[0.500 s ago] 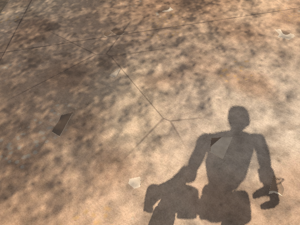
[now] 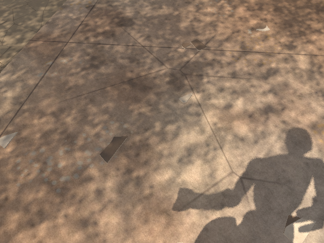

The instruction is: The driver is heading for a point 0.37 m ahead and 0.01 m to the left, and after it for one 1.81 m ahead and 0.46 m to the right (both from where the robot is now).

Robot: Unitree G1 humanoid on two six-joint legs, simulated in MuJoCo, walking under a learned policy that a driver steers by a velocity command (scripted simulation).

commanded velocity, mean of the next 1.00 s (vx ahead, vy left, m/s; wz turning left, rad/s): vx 0.23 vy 0.00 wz -0.04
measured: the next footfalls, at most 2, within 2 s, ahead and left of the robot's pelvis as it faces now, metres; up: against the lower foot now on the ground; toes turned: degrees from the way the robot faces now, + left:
right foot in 0.32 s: +0.38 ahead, -0.12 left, +0.00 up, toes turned +12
left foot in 0.76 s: +0.38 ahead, +0.10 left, +0.00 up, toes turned -5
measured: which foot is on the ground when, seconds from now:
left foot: down 0.00-0.32, up 0.34-0.74, down 0.76-1.00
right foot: up 0.00-0.30, down 0.32-0.76, up 0.78-1.00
